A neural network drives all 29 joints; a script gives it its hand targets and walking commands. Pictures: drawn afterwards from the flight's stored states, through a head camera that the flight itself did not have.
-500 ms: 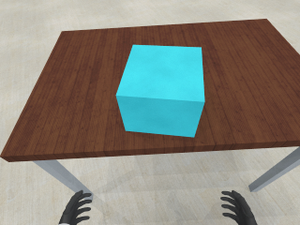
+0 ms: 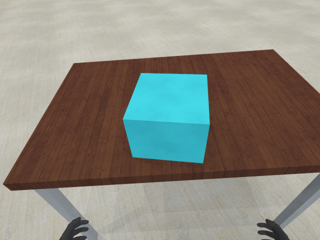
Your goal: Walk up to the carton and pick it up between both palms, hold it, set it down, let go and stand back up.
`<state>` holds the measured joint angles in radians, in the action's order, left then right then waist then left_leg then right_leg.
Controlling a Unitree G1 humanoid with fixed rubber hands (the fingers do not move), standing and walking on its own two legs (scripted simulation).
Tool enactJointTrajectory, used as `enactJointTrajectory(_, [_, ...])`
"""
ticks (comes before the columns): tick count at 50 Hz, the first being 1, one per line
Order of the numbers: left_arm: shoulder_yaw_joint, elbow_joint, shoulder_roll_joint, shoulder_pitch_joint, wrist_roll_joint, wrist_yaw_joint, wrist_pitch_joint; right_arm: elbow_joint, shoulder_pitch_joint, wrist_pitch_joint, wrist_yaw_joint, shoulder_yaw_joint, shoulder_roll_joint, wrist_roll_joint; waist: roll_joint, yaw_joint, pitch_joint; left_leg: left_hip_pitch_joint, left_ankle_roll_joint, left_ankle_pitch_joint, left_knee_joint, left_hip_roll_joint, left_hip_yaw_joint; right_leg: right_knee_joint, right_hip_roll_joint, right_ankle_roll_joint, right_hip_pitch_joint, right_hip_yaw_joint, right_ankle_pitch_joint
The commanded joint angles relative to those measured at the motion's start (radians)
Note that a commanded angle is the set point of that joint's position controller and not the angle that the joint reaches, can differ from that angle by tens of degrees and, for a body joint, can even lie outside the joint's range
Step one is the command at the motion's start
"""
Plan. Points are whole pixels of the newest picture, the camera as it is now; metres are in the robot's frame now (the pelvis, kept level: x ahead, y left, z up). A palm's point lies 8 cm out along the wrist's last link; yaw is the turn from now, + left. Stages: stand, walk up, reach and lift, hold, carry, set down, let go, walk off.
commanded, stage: stand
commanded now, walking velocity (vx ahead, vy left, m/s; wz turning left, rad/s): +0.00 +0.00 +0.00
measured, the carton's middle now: (170, 115) +0.50 -0.01 +0.05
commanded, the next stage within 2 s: none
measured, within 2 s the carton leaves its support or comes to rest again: neither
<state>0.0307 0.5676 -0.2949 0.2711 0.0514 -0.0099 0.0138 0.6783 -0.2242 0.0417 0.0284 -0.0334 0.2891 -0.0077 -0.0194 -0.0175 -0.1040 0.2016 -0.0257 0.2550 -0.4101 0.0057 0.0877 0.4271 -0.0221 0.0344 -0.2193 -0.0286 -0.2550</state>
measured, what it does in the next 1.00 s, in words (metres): stands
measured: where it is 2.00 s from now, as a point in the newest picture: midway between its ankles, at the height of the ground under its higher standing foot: outside the picture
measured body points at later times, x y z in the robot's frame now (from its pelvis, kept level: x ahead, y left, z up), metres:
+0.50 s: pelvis -0.02 +0.00 +0.00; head -0.05 -0.02 +0.45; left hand +0.12 +0.27 -0.07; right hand +0.12 -0.27 -0.10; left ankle -0.03 +0.10 -0.74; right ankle -0.02 -0.09 -0.74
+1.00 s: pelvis -0.03 +0.00 +0.00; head -0.05 -0.02 +0.45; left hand +0.11 +0.27 -0.08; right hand +0.10 -0.27 -0.10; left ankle -0.03 +0.10 -0.74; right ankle -0.02 -0.09 -0.74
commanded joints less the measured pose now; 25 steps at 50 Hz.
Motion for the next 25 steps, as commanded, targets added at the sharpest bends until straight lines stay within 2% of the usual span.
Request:
enactJointTrajectory(1, [0.065, 0.016, -0.216, -0.021, -0.095, 0.011, 0.052, 0.02, 0.027, 0.016, -0.023, -0.063, 0.261, 0.058, 0.019, 0.007, -0.015, -0.091, -0.018, -0.286, 0.001, 0.125, -0.112, -0.001, 0.138, 0.014, 0.044, 0.109, 0.305])
enactJointTrajectory(2, [0.075, 0.021, -0.244, -0.012, -0.104, 0.007, 0.054, 0.022, 0.035, 0.015, -0.02, -0.065, 0.244, 0.065, 0.043, 0.013, -0.046, -0.105, -0.02, -0.24, 0.006, 0.125, -0.116, -0.006, 0.137, 0.017, 0.044, 0.117, 0.28])
enactJointTrajectory(3, [0.072, 0.014, -0.229, -0.024, -0.109, 0.007, 0.054, 0.026, 0.009, 0.017, -0.024, -0.069, 0.258, 0.063, 0.064, -0.008, -0.012, -0.073, -0.019, -0.222, 0.012, 0.135, -0.131, -0.006, 0.133, 0.021, 0.039, 0.108, 0.276])
enactJointTrajectory(4, [0.079, 0.018, -0.24, -0.017, -0.111, 0.007, 0.051, 0.039, -0.004, 0.02, -0.022, -0.066, 0.246, 0.063, 0.015, 0.012, -0.005, -0.065, -0.027, -0.226, 0.019, 0.123, -0.126, -0.007, 0.138, 0.023, 0.039, 0.122, 0.266])
enactJointTrajectory(5, [0.077, 0.022, -0.23, -0.016, -0.1, 0.006, 0.054, 0.037, 0.005, 0.024, -0.025, -0.064, 0.269, 0.065, -0.039, 0.006, 0.027, -0.042, -0.027, -0.21, 0.004, 0.123, -0.102, -0.032, 0.149, 0.015, 0.033, 0.136, 0.26])
enactJointTrajectory(6, [0.071, 0.024, -0.237, -0.028, -0.101, 0.009, 0.059, 0.038, 0.003, 0.024, -0.021, -0.066, 0.247, 0.061, 0.048, -0.007, 0.004, -0.052, -0.024, -0.152, 0.01, 0.12, -0.127, -0.028, 0.144, 0.023, 0.032, 0.125, 0.23])
enactJointTrajectory(7, [0.074, 0.022, -0.244, -0.026, -0.107, 0.007, 0.056, 0.032, 0.03, 0.027, -0.017, -0.07, 0.261, 0.066, 0.044, 0.0, 0.042, -0.041, -0.025, -0.114, 0.02, 0.121, -0.127, -0.041, 0.136, 0.016, 0.008, 0.134, 0.204])
enactJointTrajectory(8, [0.079, 0.03, -0.262, -0.013, -0.107, 0.007, 0.06, 0.028, 0.02, 0.02, -0.017, -0.061, 0.24, 0.064, 0.053, 0.0, 0.047, -0.035, -0.025, -0.141, 0.035, 0.121, -0.124, -0.03, 0.138, 0.015, 0.016, 0.13, 0.189])
enactJointTrajectory(9, [0.077, 0.024, -0.24, -0.026, -0.106, 0.011, 0.063, 0.036, 0.031, 0.021, -0.017, -0.058, 0.242, 0.067, 0.02, 0.014, 0.011, -0.041, -0.028, -0.132, 0.029, 0.123, -0.118, -0.033, 0.141, 0.012, 0.039, 0.131, 0.194])
enactJointTrajectory(10, [0.079, 0.027, -0.24, -0.012, -0.096, 0.01, 0.065, 0.044, 0.01, 0.023, -0.017, -0.058, 0.254, 0.062, -0.009, 0.007, 0.025, -0.031, -0.029, -0.125, 0.034, 0.123, -0.125, -0.04, 0.149, 0.019, 0.033, 0.138, 0.21])
enactJointTrajectory(11, [0.065, 0.038, -0.228, -0.028, -0.096, 0.009, 0.063, 0.049, -0.001, 0.025, -0.02, -0.053, 0.234, 0.053, 0.007, -0.001, 0.013, -0.041, -0.032, -0.145, 0.032, 0.128, -0.133, -0.033, 0.146, 0.025, 0.045, 0.145, 0.213])
enactJointTrajectory(14, [0.07, 0.039, -0.238, -0.043, -0.106, 0.009, 0.057, 0.043, 0.021, 0.029, -0.019, -0.054, 0.246, 0.063, 0.051, 0.001, 0.022, -0.046, -0.028, -0.173, 0.042, 0.133, -0.137, -0.028, 0.133, 0.02, 0.036, 0.135, 0.224])
enactJointTrajectory(15, [0.069, 0.041, -0.243, -0.021, -0.101, 0.009, 0.066, 0.04, 0.035, 0.028, -0.015, -0.053, 0.242, 0.061, 0.04, 0.012, 0.036, -0.054, -0.029, -0.168, 0.045, 0.133, -0.138, -0.032, 0.135, 0.015, 0.002, 0.128, 0.186])
enactJointTrajectory(16, [0.068, 0.063, -0.245, -0.006, -0.099, 0.004, 0.065, 0.048, 0.034, 0.03, -0.02, -0.063, 0.272, 0.058, -0.028, 0.005, 0.054, -0.05, -0.028, -0.115, 0.064, 0.134, -0.147, -0.042, 0.133, 0.021, -0.003, 0.142, 0.145])
enactJointTrajectory(17, [0.066, 0.064, -0.241, -0.005, -0.1, 0.007, 0.065, 0.051, 0.032, 0.031, -0.022, -0.065, 0.27, 0.054, -0.029, 0.007, 0.035, -0.043, -0.03, -0.132, 0.052, 0.136, -0.152, -0.041, 0.132, 0.019, 0.024, 0.133, 0.158])
enactJointTrajectory(18, [0.059, 0.063, -0.221, -0.007, -0.095, 0.011, 0.063, 0.056, 0.041, 0.036, -0.023, -0.062, 0.265, 0.056, 0.001, 0.008, 0.02, -0.046, -0.036, -0.143, 0.041, 0.138, -0.144, -0.04, 0.139, 0.031, 0.035, 0.142, 0.181])
enactJointTrajectory(19, [0.064, 0.061, -0.249, -0.029, -0.102, 0.011, 0.062, 0.053, 0.012, 0.035, -0.021, -0.06, 0.242, 0.053, 0.033, -0.01, 0.038, -0.03, -0.028, -0.14, 0.044, 0.131, -0.147, -0.037, 0.141, 0.032, 0.042, 0.135, 0.207])
enactJointTrajectory(20, [0.064, 0.042, -0.233, -0.041, -0.098, 0.011, 0.065, 0.055, 0.029, 0.038, -0.022, -0.052, 0.248, 0.056, 0.001, 0.005, 0.059, -0.029, -0.026, -0.165, 0.047, 0.141, -0.138, -0.031, 0.143, 0.025, 0.023, 0.141, 0.215])
enactJointTrajectory(21, [0.062, 0.048, -0.23, -0.015, -0.097, 0.008, 0.066, 0.064, -0.01, 0.037, -0.023, -0.062, 0.272, 0.051, 0.031, 0.0, 0.057, -0.035, -0.032, -0.156, 0.038, 0.136, -0.141, -0.041, 0.142, 0.028, 0.019, 0.153, 0.208])
enactJointTrajectory(22, [0.057, 0.057, -0.236, -0.037, -0.1, 0.005, 0.07, 0.065, 0.004, 0.037, -0.019, -0.054, 0.243, 0.055, 0.036, -0.008, 0.036, -0.051, -0.038, -0.163, 0.046, 0.135, -0.144, -0.041, 0.146, 0.022, 0.025, 0.144, 0.216])
enactJointTrajectory(23, [0.071, 0.064, -0.247, -0.044, -0.093, 0.004, 0.066, 0.075, 0.005, 0.039, -0.019, -0.058, 0.265, 0.063, 0.001, -0.009, 0.062, -0.048, -0.036, -0.163, 0.052, 0.139, -0.133, -0.046, 0.152, 0.029, 0.008, 0.158, 0.218])
enactJointTrajectory(24, [0.056, 0.059, -0.233, -0.037, -0.091, 0.005, 0.065, 0.063, 0.025, 0.04, -0.018, -0.052, 0.245, 0.058, 0.028, 0.008, 0.034, -0.048, -0.033, -0.179, 0.042, 0.135, -0.135, -0.038, 0.139, 0.021, 0.027, 0.142, 0.199])
enactJointTrajectory(25, [0.067, 0.067, -0.253, -0.034, -0.098, 0.005, 0.067, 0.062, 0.015, 0.034, -0.018, -0.055, 0.248, 0.053, 0.001, -0.006, 0.014, -0.07, -0.025, -0.18, 0.04, 0.13, -0.133, -0.029, 0.146, 0.025, 0.022, 0.141, 0.226])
